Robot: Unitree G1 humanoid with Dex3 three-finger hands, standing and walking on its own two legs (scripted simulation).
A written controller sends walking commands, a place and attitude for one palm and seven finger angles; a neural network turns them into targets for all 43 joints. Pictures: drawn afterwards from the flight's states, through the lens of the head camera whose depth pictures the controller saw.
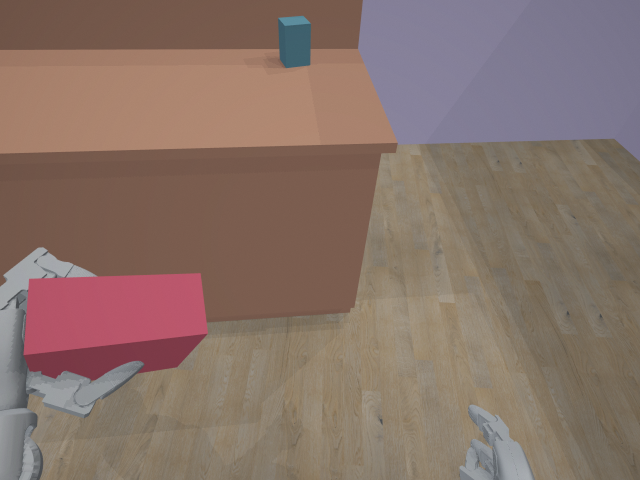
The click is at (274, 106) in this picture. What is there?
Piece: table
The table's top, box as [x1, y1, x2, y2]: [0, 49, 397, 164]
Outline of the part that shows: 0,50 0,164 395,152 397,144 357,49 311,49 310,64 308,66 286,68 280,61 278,49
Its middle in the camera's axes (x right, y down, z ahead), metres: -0.59 -0.35 +0.96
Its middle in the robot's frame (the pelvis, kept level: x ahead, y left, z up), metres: +0.93 +0.64 +0.00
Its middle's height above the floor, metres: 0.77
